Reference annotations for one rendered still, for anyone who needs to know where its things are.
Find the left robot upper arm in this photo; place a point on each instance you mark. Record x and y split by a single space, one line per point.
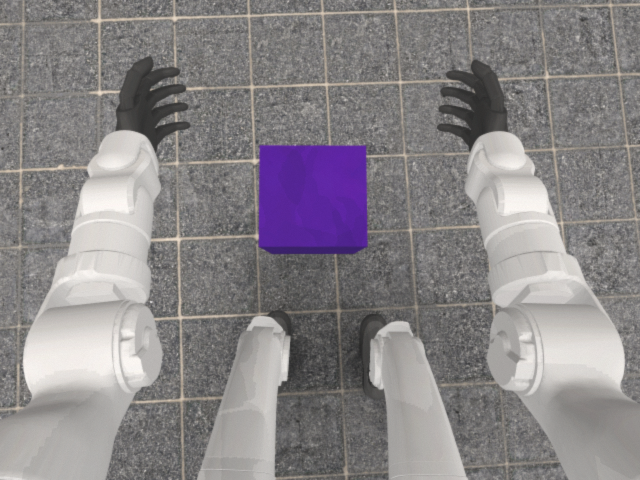
84 365

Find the robot right thigh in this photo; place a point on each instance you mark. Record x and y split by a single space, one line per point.
421 444

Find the carton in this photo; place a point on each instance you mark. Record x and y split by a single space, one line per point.
312 199

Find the robot left forearm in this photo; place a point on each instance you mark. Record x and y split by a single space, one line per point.
111 235

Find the robot thigh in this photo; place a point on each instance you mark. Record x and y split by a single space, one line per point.
242 442
421 444

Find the left robot hand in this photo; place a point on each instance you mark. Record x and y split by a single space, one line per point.
135 112

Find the right robot hand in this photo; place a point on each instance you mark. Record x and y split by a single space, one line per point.
487 103

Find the right robot upper arm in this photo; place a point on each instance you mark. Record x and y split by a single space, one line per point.
565 363

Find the robot right forearm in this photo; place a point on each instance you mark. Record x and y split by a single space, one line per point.
528 260

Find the robot left thigh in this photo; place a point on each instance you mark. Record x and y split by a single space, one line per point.
242 442

